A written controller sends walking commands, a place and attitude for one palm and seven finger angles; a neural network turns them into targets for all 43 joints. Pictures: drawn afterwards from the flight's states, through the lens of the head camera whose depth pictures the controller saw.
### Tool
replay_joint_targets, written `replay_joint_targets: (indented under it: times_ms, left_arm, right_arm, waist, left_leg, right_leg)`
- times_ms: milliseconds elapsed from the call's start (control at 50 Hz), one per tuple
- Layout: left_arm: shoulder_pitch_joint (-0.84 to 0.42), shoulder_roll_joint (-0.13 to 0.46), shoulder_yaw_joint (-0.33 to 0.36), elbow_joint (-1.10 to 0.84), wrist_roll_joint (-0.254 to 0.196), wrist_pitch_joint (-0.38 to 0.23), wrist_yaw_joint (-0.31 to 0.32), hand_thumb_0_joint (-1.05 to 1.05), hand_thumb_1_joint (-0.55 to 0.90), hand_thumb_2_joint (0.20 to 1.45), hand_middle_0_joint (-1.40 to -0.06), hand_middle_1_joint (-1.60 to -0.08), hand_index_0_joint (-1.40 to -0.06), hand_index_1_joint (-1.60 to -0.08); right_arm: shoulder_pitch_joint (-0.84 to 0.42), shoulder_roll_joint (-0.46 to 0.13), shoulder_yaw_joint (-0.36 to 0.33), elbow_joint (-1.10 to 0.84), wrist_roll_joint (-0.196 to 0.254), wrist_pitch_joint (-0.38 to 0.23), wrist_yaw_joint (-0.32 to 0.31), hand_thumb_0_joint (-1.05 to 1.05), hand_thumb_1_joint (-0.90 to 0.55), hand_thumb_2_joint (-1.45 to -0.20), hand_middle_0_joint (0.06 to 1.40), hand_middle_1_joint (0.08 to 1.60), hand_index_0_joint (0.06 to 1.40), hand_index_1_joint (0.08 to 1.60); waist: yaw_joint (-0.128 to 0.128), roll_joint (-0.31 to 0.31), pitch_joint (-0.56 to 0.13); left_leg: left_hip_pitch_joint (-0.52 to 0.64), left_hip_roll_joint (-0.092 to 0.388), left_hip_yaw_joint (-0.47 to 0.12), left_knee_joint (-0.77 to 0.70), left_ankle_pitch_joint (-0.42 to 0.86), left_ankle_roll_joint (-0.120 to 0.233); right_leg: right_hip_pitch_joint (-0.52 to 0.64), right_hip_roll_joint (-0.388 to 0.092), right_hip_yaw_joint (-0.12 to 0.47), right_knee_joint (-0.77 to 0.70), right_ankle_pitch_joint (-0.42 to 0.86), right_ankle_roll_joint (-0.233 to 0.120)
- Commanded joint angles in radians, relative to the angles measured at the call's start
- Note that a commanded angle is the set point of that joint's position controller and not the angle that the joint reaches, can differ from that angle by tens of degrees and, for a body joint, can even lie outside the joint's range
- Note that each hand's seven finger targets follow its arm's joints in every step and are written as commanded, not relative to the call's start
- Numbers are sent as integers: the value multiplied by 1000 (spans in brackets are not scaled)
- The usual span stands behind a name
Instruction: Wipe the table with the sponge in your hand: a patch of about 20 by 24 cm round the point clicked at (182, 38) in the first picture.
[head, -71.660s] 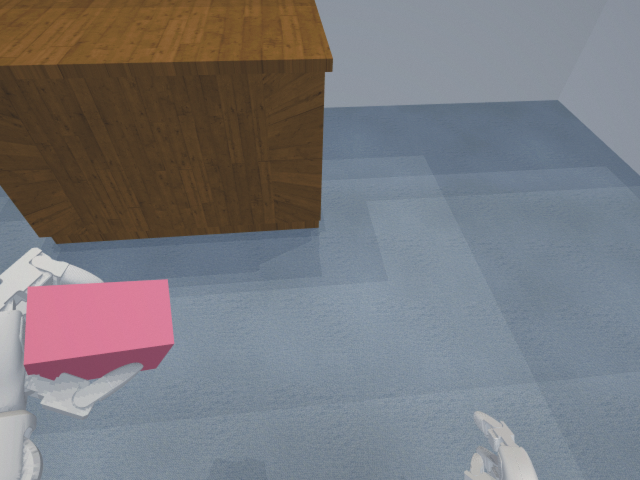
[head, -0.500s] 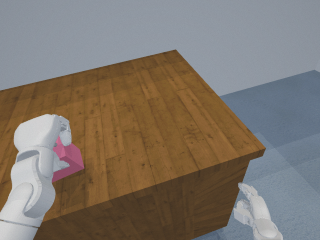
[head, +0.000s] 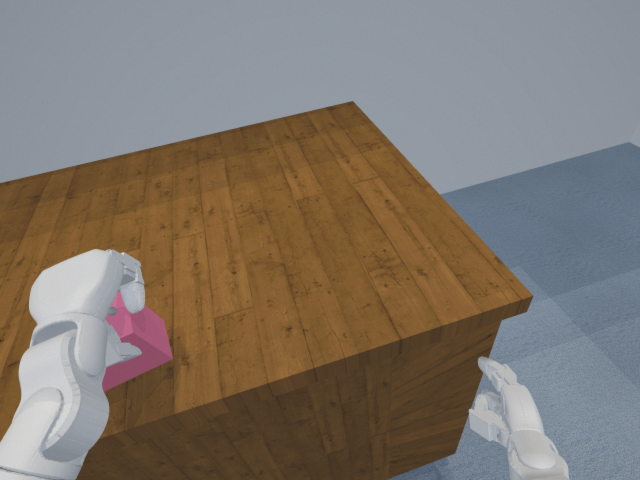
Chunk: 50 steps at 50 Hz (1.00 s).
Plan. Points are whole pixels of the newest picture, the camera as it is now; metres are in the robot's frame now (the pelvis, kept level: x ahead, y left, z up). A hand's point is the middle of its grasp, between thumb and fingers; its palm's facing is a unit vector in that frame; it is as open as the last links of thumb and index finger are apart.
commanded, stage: move the sponge above the wiping area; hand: left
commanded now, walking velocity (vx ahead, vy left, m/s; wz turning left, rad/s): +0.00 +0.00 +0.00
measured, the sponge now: (119, 347) +0.23 +0.32 +0.06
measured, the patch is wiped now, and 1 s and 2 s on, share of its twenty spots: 0.90 0.90 0.90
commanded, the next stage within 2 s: lower the sponge onto the table in 0.36 s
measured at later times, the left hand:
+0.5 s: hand (130, 319) +0.24 +0.28 +0.12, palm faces +0.02 -0.13 -0.99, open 7.6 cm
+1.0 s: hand (129, 313) +0.24 +0.28 +0.12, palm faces +0.07 -0.10 -0.99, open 7.6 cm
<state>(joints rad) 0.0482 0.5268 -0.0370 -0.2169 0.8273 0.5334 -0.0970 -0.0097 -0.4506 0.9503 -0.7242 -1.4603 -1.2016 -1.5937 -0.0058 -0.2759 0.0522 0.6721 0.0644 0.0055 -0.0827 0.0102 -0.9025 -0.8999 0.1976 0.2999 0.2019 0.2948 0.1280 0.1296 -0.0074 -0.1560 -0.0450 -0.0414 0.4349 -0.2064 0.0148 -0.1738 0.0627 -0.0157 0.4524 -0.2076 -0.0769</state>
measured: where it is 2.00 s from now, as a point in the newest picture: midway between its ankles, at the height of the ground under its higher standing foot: outside the picture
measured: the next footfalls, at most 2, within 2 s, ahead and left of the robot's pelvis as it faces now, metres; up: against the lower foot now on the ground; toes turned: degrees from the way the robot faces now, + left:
none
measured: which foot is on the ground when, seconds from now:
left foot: down 0.00-1.00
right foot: down 0.00-1.00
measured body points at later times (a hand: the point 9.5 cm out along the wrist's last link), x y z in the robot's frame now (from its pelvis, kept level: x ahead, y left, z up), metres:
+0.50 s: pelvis +0.00 +0.01 +0.00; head -0.02 -0.05 +0.45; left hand +0.23 +0.28 +0.17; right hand +0.25 -0.20 -0.08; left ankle +0.02 +0.11 -0.74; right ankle +0.03 -0.07 -0.74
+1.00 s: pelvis +0.01 +0.01 +0.00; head -0.02 -0.04 +0.45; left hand +0.24 +0.28 +0.18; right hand +0.26 -0.19 -0.07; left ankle +0.02 +0.11 -0.74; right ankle +0.03 -0.07 -0.74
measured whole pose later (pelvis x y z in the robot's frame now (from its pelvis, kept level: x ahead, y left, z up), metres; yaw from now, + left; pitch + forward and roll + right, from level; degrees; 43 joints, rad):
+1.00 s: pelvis +0.01 +0.01 +0.00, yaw +0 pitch -4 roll +1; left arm 0.06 0.52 -0.10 -0.23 0.88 0.48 -0.08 -0.01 -0.46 0.96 -0.73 -1.46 -1.20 -1.59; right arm 0.01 -0.26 0.07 0.68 0.04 0.02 -0.08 0.01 -0.90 -0.90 0.20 0.30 0.21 0.30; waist 0.13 0.11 -0.01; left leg -0.15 -0.05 -0.04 0.43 -0.21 0.02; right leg -0.16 0.06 -0.01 0.45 -0.21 -0.07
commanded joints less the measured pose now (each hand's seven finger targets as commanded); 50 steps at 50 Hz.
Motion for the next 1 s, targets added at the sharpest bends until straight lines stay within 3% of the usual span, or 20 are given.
replay_joint_targets:
  times_ms: [0,20,60,120,140,220,280,340,400,480,520,540,620,660,740,800,840,900,920,980]
  left_arm:
    - [-299,260,110,-280,85,-89,34,0,100,1300,-1200,-1600,-1200,-1600]
    - [-349,325,164,-319,101,-101,55,0,100,1300,-1200,-1600,-1200,-1600]
    - [-380,352,204,-246,138,-118,93,0,100,1300,-1200,-1600,-1200,-1600]
    - [-412,366,239,-201,114,-103,140,0,100,1300,-1200,-1600,-1200,-1600]
    - [-421,293,185,-148,96,-87,145,0,100,1300,-1200,-1600,-1200,-1600]
    - [-351,298,202,-76,33,-20,117,0,100,1300,-1200,-1600,-1200,-1600]
    - [-257,174,89,-111,9,1,54,0,100,1300,-1200,-1600,-1200,-1600]
    - [-196,145,54,-128,5,-3,11,0,100,1300,-1200,-1600,-1200,-1600]
    - [-264,235,107,-195,49,-39,13,0,100,1300,-1200,-1600,-1200,-1600]
    - [-373,333,180,-289,127,-117,76,0,100,1300,-1200,-1600,-1200,-1600]
    - [-400,348,208,-305,123,-134,114,0,100,1300,-1200,-1600,-1200,-1600]
    - [-389,295,177,-245,117,-131,126,0,100,1300,-1200,-1600,-1200,-1600]
    - [-353,251,170,-140,56,-62,129,0,100,1300,-1200,-1600,-1200,-1600]
    - [-277,212,141,-149,33,-37,107,0,100,1300,-1200,-1600,-1200,-1600]
    - [-206,158,85,-165,16,4,53,0,100,1300,-1200,-1600,-1200,-1600]
    - [-221,180,82,-192,43,0,38,0,100,1300,-1200,-1600,-1200,-1600]
    - [-244,213,100,-231,66,-16,42,0,100,1300,-1200,-1600,-1200,-1600]
    - [-296,299,164,-235,114,-50,68,0,100,1300,-1200,-1600,-1200,-1600]
    - [-339,336,188,-257,128,-58,82,0,100,1300,-1200,-1600,-1200,-1600]
    - [-300,254,143,-174,125,-69,102,0,100,1300,-1200,-1600,-1200,-1600]
  right_arm:
    - [-234,-66,-17,-189,-19,-66,-13,0,-900,-900,200,300,200,300]
    - [-253,-68,-13,-188,-21,-76,-17,0,-900,-900,200,300,200,300]
    - [-220,-60,-12,-169,-32,-77,-19,0,-900,-900,200,300,200,300]
    - [-245,-64,-17,-154,-24,-73,-14,0,-900,-900,200,300,200,300]
    - [-240,-56,-17,-152,-20,-69,-10,0,-900,-900,200,300,200,300]
    - [-272,-78,-19,-144,-3,-53,-2,0,-900,-900,200,300,200,300]
    - [-260,-72,-16,-174,3,-46,6,0,-900,-900,200,300,200,300]
    - [-247,-73,-13,-191,6,-49,6,0,-900,-900,200,300,200,300]
    - [-225,-80,-17,-188,-5,-52,-2,0,-900,-900,200,300,200,300]
    - [-220,-68,-16,-183,-30,-73,-14,0,-900,-900,200,300,200,300]
    - [-231,-65,-19,-180,-28,-84,-16,0,-900,-900,200,300,200,300]
    - [-211,-56,-20,-171,-30,-86,-15,0,-900,-900,200,300,200,300]
    - [-253,-67,-24,-156,-8,-69,-1,0,-900,-900,200,300,200,300]
    - [-246,-70,-24,-163,-7,-57,8,0,-900,-900,200,300,200,300]
    - [-246,-73,-17,-183,0,-41,13,0,-900,-900,200,300,200,300]
    - [-235,-74,-15,-189,-2,-31,11,0,-900,-900,200,300,200,300]
    - [-237,-73,-10,-202,-10,-40,6,0,-900,-900,200,300,200,300]
    - [-225,-75,-11,-185,-22,-37,0,0,-900,-900,200,300,200,300]
    - [-241,-77,-11,-182,-23,-44,-6,0,-900,-900,200,300,200,300]
    - [-214,-65,-14,-171,-23,-49,-2,0,-900,-900,200,300,200,300]
  waist:
    - [-2,-84,-196]
    - [11,-57,-202]
    - [19,-77,-201]
    - [35,-25,-171]
    - [24,-25,-161]
    - [26,-36,-138]
    - [3,-73,-169]
    - [-10,-116,-164]
    - [-13,-125,-193]
    - [16,-22,-241]
    - [26,26,-224]
    - [20,-6,-209]
    - [24,-69,-138]
    - [21,-83,-180]
    - [2,-95,-171]
    - [-8,-116,-174]
    - [2,-84,-205]
    - [8,-75,-208]
    - [13,-27,-216]
    - [12,-40,-177]
  left_leg:
    - [41,3,-80,-54,100,35]
    - [50,5,-88,-59,95,35]
    - [41,-2,-83,-60,127,27]
    - [44,-4,-88,-79,108,18]
    - [22,-3,-76,-81,105,14]
    - [1,-5,-68,-81,88,11]
    - [-9,5,-62,-66,113,17]
    - [-16,13,-61,-52,81,29]
    - [1,8,-72,-45,88,35]
    - [53,-3,-86,-47,155,30]
    - [72,1,-96,-61,152,27]
    - [58,0,-89,-59,160,23]
    - [27,4,-81,-79,123,13]
    - [19,4,-70,-69,151,12]
    - [0,10,-64,-62,143,22]
    - [5,10,-66,-58,134,26]
    - [11,9,-68,-55,136,33]
    - [24,0,-75,-49,155,29]
    - [37,1,-79,-55,137,30]
    - [33,1,-79,-59,154,21]
  right_leg:
    - [57,-69,157,-104,17,8]
    - [61,-57,185,-103,-1,-8]
    - [68,-58,169,-110,5,-11]
    - [66,-45,213,-130,-17,-32]
    - [75,-54,186,-127,-10,-26]
    - [67,-57,200,-135,0,-17]
    - [86,-76,151,-109,78,6]
    - [62,-73,131,-102,50,12]
    - [61,-72,146,-94,49,15]
    - [89,-64,158,-91,57,-11]
    - [80,-50,186,-101,39,-29]
    - [81,-55,166,-102,52,-27]
    - [59,-56,186,-126,40,-23]
    - [93,-67,157,-107,103,-7]
    - [86,-66,135,-95,123,2]
    - [72,-65,134,-94,110,10]
    - [87,-61,127,-84,90,1]
    - [90,-63,155,-93,89,-3]
    - [87,-54,179,-98,57,-16]
    - [72,-59,156,-110,62,-15]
